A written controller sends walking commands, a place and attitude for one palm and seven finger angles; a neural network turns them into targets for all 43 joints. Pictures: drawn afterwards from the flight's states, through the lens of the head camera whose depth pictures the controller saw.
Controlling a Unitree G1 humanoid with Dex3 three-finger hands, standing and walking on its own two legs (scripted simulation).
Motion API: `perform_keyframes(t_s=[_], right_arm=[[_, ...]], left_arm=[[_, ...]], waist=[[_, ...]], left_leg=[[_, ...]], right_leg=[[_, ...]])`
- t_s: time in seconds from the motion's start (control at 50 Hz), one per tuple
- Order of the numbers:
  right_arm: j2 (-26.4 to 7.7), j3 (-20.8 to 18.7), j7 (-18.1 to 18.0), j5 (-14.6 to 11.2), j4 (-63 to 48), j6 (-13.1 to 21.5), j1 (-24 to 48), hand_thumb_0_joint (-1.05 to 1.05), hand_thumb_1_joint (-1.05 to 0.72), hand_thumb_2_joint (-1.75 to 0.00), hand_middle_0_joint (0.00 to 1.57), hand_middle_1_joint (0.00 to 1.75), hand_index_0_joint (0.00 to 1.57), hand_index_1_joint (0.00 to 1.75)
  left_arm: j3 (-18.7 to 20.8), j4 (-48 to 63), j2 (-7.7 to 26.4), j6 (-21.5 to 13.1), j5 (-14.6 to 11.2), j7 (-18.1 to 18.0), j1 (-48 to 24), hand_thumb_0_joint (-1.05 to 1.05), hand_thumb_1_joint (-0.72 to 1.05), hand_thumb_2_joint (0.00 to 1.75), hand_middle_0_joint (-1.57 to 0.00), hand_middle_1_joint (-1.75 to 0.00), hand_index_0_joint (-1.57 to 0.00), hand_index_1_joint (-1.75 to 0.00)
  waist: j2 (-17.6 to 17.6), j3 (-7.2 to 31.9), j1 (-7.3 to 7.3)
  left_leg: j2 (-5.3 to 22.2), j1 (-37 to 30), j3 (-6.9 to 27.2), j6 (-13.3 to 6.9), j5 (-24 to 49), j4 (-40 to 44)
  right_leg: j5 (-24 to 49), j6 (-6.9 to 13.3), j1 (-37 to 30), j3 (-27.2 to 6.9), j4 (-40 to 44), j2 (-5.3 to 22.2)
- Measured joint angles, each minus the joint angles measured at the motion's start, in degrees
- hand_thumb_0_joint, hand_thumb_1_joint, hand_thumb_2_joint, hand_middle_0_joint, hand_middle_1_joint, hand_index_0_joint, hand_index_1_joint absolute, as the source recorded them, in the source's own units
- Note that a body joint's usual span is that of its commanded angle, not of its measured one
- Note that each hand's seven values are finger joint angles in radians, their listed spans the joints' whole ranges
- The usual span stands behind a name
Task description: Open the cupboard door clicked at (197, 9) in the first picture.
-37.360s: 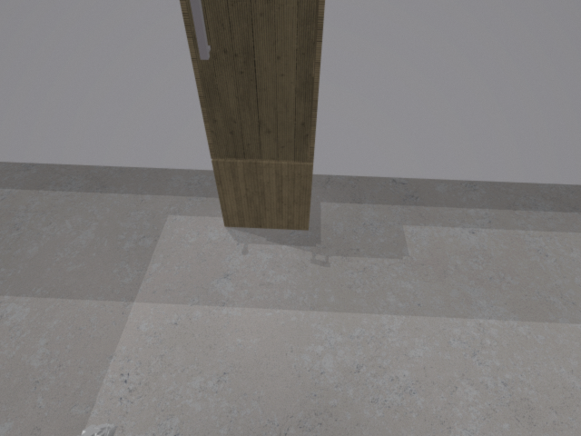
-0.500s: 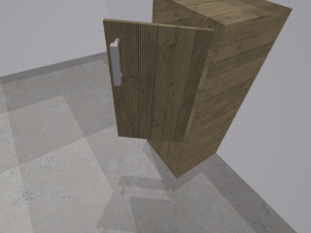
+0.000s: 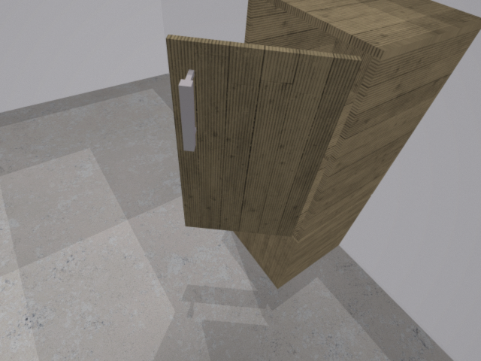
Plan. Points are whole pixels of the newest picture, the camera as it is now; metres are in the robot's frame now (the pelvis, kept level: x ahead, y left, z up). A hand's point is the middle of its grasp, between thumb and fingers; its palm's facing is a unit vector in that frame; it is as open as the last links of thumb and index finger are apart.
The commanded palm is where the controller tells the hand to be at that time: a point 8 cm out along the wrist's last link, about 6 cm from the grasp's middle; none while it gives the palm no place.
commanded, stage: come to a stop and stand still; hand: left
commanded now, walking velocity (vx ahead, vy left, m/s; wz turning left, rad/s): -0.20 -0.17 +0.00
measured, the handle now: (190, 111) +0.53 +0.15 +0.13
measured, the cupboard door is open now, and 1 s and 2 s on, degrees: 51 51 51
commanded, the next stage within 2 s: look again from close up in 1.04 s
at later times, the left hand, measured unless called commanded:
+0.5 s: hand out of the picture +0.00 +0.15 -0.16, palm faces +0.02 -0.98 -0.22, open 7.4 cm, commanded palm none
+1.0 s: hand out of the picture -0.13 +0.12 -0.17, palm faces +0.06 -0.99 -0.14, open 7.4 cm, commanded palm none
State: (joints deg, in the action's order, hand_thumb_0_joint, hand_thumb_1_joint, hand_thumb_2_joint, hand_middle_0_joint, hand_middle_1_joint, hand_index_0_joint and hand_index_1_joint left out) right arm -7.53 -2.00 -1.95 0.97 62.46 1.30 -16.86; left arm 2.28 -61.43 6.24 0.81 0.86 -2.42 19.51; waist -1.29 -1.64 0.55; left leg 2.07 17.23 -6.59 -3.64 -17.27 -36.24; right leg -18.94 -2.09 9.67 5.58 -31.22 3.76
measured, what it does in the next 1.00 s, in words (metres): steps on the spot: right foot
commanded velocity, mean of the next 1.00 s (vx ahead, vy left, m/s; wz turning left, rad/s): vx -0.02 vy -0.01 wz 0.00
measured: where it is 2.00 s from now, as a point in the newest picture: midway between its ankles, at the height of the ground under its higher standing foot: outside the picture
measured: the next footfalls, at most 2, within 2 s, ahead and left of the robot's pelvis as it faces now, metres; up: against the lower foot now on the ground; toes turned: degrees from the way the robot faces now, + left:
right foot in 0.40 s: -0.01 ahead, -0.17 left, +0.00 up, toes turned -1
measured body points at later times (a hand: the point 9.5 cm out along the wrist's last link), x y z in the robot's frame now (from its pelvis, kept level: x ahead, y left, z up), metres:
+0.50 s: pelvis -0.05 -0.02 +0.00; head -0.04 -0.03 +0.45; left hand +0.00 +0.20 -0.15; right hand -0.03 -0.26 -0.16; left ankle -0.01 +0.07 -0.71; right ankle -0.05 -0.17 -0.73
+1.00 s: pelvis -0.08 -0.03 +0.01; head -0.07 -0.02 +0.46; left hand -0.13 +0.17 -0.15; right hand -0.08 -0.25 -0.15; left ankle -0.03 +0.08 -0.73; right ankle -0.05 -0.17 -0.73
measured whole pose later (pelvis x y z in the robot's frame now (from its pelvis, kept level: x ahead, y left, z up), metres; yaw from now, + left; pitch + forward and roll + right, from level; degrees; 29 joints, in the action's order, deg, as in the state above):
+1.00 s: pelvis -0.08 -0.03 +0.01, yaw -1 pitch -2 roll +0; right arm -7.0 -1.7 -1.0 0.6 64.3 -0.7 -16.8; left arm 1.0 -64.2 6.4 0.4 1.0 -1.9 22.6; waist -0.8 -1.4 0.5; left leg 0.7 14.5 -2.6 -0.9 -9.8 -25.8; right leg -11.0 -1.2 12.6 1.2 -25.1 1.5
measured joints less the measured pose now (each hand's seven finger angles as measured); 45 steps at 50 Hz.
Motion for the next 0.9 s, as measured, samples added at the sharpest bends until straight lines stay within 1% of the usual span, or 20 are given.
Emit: perform_keyframes(t_s=[0.02,0.06,0.12,0.18,0.24,0.28,0.32,0.36,0.38,0.4,0.44,0.46,0.5,0.54,0.56,0.6,0.66,0.7,0.78,0.9], right_arm=[[-0.04,0.1,-0.22,-0.08,-0.09,0.13,0.53,0.02,-0.95,-0.9,0.2,0.3,0.19,0.3],[-0.11,0.13,-0.84,-0.14,-0.63,0.31,1.75,0.02,-0.95,-0.9,0.2,0.3,0.19,0.3],[-0.4,-0.15,-1.32,-0.06,-2.01,0.13,3.66,0.02,-0.94,-0.9,0.2,0.3,0.2,0.3],[-0.72,-0.5,-1.38,0.02,-3.03,-0.35,5.17,0.01,-0.93,-0.9,0.2,0.3,0.2,0.3],[-1.08,-0.83,-1.17,0.1,-3.46,-0.83,5.85,0.0,-0.92,-0.9,0.2,0.3,0.2,0.3],[-1.41,-1.01,-0.84,0.24,-3.52,-1.24,5.92,0.0,-0.92,-0.9,0.2,0.3,0.2,0.3],[-1.77,-1.2,-0.35,0.35,-3.42,-1.77,5.8,0.0,-0.91,-0.9,0.2,0.3,0.2,0.3],[-2.07,-1.45,0.1,0.27,-3.24,-2.37,5.32,0.0,-0.91,-0.9,0.2,0.3,0.2,0.3],[-1.95,-1.54,0.38,0.1,-3.27,-2.66,4.85,0.0,-0.92,-0.9,0.2,0.3,0.2,0.3],[-1.87,-1.61,0.64,-0.12,-3.25,-3.06,4.72,0.0,-0.92,-0.9,0.2,0.3,0.2,0.3],[-2.44,-1.89,1.13,-0.2,-3.09,-4.13,4.73,0.0,-0.92,-0.9,0.2,0.3,0.2,0.3],[-2.59,-1.95,1.31,-0.19,-3.04,-4.48,4.52,0.0,-0.92,-0.9,0.2,0.3,0.2,0.3],[-2.58,-1.83,1.49,-0.24,-2.89,-4.29,3.78,0.0,-0.91,-0.9,0.2,0.3,0.19,0.3],[-2.33,-1.44,1.42,-0.35,-2.65,-3.39,2.48,0.0,-0.91,-0.9,0.2,0.3,0.19,0.3],[-2.02,-1.23,1.23,-0.35,-2.14,-2.87,2.01,0.0,-0.91,-0.9,0.2,0.3,0.19,0.3],[-1.06,-0.5,1.0,-0.24,-0.75,-2.39,1.45,0.0,-0.91,-0.9,0.2,0.3,0.19,0.3],[-0.03,0.35,1.08,-0.29,0.91,-2.08,0.72,0.0,-0.91,-0.9,0.2,0.3,0.19,0.3],[0.43,0.55,1.2,-0.34,1.59,-2.14,0.54,0.0,-0.91,-0.9,0.2,0.3,0.19,0.3],[0.7,0.49,1.21,-0.29,2.2,-2.46,0.7,0.0,-0.91,-0.9,0.2,0.3,0.2,0.3],[0.44,0.23,1.15,-0.35,1.97,-2.26,0.6,0.0,-0.92,-0.9,0.2,0.3,0.2,0.3]], left_arm=[[-0.08,0.06,0.31,0.24,0.0,-0.06,-0.35,0.01,0.91,0.9,-0.2,-0.3,-0.2,-0.3],[-0.14,0.59,0.88,0.71,-0.01,-0.14,-1.24,0.01,0.91,0.9,-0.2,-0.3,-0.2,-0.3],[0.25,2.13,1.7,1.44,0.11,-0.12,-2.86,0.0,0.91,0.9,-0.2,-0.3,-0.2,-0.3],[0.96,3.79,2.71,2.0,0.18,0.08,-4.61,0.0,0.91,0.9,-0.2,-0.3,-0.2,-0.3],[1.54,5.17,3.56,2.54,0.12,0.22,-6.47,0.0,0.91,0.9,-0.2,-0.3,-0.2,-0.3],[1.66,5.93,3.79,2.63,0.1,0.25,-7.55,0.0,0.91,0.9,-0.2,-0.3,-0.2,-0.3],[1.54,6.55,3.71,2.39,0.13,0.28,-8.13,0.0,0.91,0.9,-0.2,-0.3,-0.2,-0.3],[1.25,7.05,3.58,1.79,0.23,0.29,-7.88,0.0,0.91,0.9,-0.2,-0.3,-0.19,-0.3],[1.04,7.47,3.83,1.37,0.36,0.27,-7.26,0.0,0.91,0.9,-0.2,-0.3,-0.2,-0.3],[0.92,7.43,3.92,0.93,0.51,0.11,-6.81,0.0,0.91,0.9,-0.2,-0.3,-0.2,-0.3],[0.24,6.47,2.9,1.13,0.61,0.02,-6.41,0.0,0.91,0.9,-0.2,-0.3,-0.2,-0.3],[-0.02,6.08,2.44,1.24,0.6,0.04,-5.95,0.0,0.91,0.9,-0.2,-0.3,-0.2,-0.3],[-0.33,5.23,1.82,1.35,0.49,0.13,-5.14,0.0,0.91,0.9,-0.2,-0.3,-0.2,-0.3],[-0.38,4.34,1.75,1.26,0.3,0.08,-4.5,0.0,0.92,0.9,-0.2,-0.3,-0.2,-0.3],[-0.37,3.75,1.96,1.2,0.13,0.15,-4.57,0.01,0.92,0.9,-0.2,-0.3,-0.2,-0.3],[-0.31,2.7,2.5,1.17,-0.12,0.3,-5.04,0.01,0.93,0.9,-0.2,-0.3,-0.2,-0.3],[-0.56,1.65,2.78,0.63,-0.11,0.5,-4.81,0.01,0.93,0.9,-0.2,-0.3,-0.2,-0.3],[-0.77,1.03,2.7,0.24,-0.06,0.57,-4.15,0.01,0.92,0.9,-0.2,-0.3,-0.2,-0.3],[-1.04,-0.32,2.1,-0.12,0.11,0.58,-2.04,0.0,0.92,0.9,-0.2,-0.3,-0.2,-0.3],[-1.16,-2.09,0.93,-0.23,0.18,0.51,1.51,0.0,0.91,0.9,-0.2,-0.3,-0.2,-0.3]], waist=[[-0.55,-0.12,0.19],[-0.95,-0.8,0.26],[-0.2,-2.35,-0.23],[0.57,-3.51,-0.64],[1.1,-3.98,-0.84],[1.65,-4.06,-0.95],[2.39,-3.85,-1.07],[2.89,-3.18,-1.07],[2.28,-2.49,-0.99],[1.77,-2.07,-0.79],[3.21,-2.1,-1.11],[3.61,-1.81,-1.22],[3.77,-1.27,-1.55],[3.59,-0.64,-1.77],[3.17,-0.58,-1.95],[1.58,-1.02,-1.42],[0.46,-1.02,-0.49],[0.28,-0.92,-0.19],[0.48,-0.64,-0.07],[0.68,-0.1,-0.14]], left_leg=[[-0.53,-0.7,-0.51,-0.42,0.25,1.26],[-1.1,-1.84,-1.13,-0.92,1.56,3.97],[-0.75,-2.48,-1.33,-1.27,3.68,6.97],[-0.09,-2.41,-1.62,-1.12,5.31,8.76],[0.17,-1.82,-1.82,-0.87,6.49,9.41],[0.2,-1.24,-1.66,-0.68,7.08,9.32],[0.27,-0.51,-1.33,-0.39,7.48,8.83],[0.3,0.62,-1.02,0.11,7.41,7.43],[-0.14,1.59,-1.21,0.46,7.07,6.18],[-0.43,2.76,-1.41,1.14,5.83,4.42],[-0.37,4.26,0.9,2.59,-0.18,0.18],[-0.48,4.74,2.05,2.91,-1.88,-2.19],[-0.48,4.2,3.41,3.33,-2.29,-4.6],[-0.15,0.9,4.17,3.65,1.21,0.0],[-0.35,-0.09,4.44,2.81,1.56,2.02],[-1.08,-0.97,4.2,2.09,2.36,3.51],[-1.71,-2.43,3.92,2.05,4.59,7.05],[-1.96,-3.11,3.98,2.15,5.91,8.99],[-2.06,-3.53,4.07,2.37,7.37,10.92],[-1.62,-3.11,3.97,2.65,7.72,11.01]], right_leg=[[-0.4,0.28,0.3,-0.72,-0.69,0.04],[-3.47,0.64,1.89,-1.87,-4.53,-0.59],[-8.11,0.83,5.84,-2.91,-13.08,-2.55],[-7.98,0.63,9.68,-3.95,-19.48,-3.92],[-6.31,0.44,11.58,-4.83,-21.2,-3.91],[-5.73,0.61,10.99,-4.86,-18.88,-3.28],[-4.95,0.94,8.87,-4.5,-13.81,-2.59],[-1.56,1.24,5.23,-3.97,-5.92,-2.01],[-0.07,1.76,3.15,-4.39,-0.95,-1.37],[0.26,1.98,2.71,-5.14,1.36,-0.9],[1.72,1.14,3.37,-4.72,0.51,-1.71],[2.45,0.97,3.47,-4.6,0.74,-2.04],[3.58,0.81,3.46,-4.48,1.51,-2.57],[3.67,0.58,3.99,-4.31,0.97,-3.13],[3.4,0.43,4.31,-4.13,0.33,-3.08],[3.94,0.15,3.68,-4.35,1.15,-2.4],[5.78,0.15,2.68,-4.55,3.76,-1.86],[6.66,0.23,2.24,-4.46,5.06,-1.66],[7.67,0.4,2.09,-4.34,6.32,-1.61],[8.06,0.72,2.61,-4.46,6.45,-2.05]])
